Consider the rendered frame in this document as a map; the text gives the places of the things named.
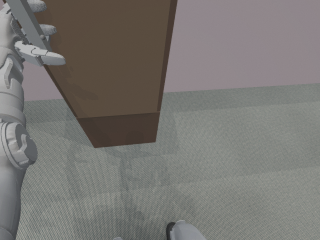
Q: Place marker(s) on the handle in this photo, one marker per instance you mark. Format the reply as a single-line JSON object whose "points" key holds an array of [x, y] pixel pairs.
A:
{"points": [[29, 23]]}

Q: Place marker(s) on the robot right shin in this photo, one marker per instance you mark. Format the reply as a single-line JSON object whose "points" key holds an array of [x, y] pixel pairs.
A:
{"points": [[179, 222]]}

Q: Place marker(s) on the robot left hand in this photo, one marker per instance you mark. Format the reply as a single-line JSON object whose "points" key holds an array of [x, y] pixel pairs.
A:
{"points": [[11, 37]]}

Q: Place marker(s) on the cupboard door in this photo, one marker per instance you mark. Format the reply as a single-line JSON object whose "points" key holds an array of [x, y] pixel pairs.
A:
{"points": [[114, 51]]}

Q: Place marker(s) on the robot right thigh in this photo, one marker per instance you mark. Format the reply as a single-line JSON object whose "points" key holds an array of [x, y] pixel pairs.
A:
{"points": [[186, 231]]}

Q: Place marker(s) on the robot left forearm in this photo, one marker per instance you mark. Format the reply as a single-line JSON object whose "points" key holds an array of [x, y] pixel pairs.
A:
{"points": [[11, 90]]}

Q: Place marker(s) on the robot left upper arm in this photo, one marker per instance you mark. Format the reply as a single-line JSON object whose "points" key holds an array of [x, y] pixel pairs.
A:
{"points": [[17, 152]]}

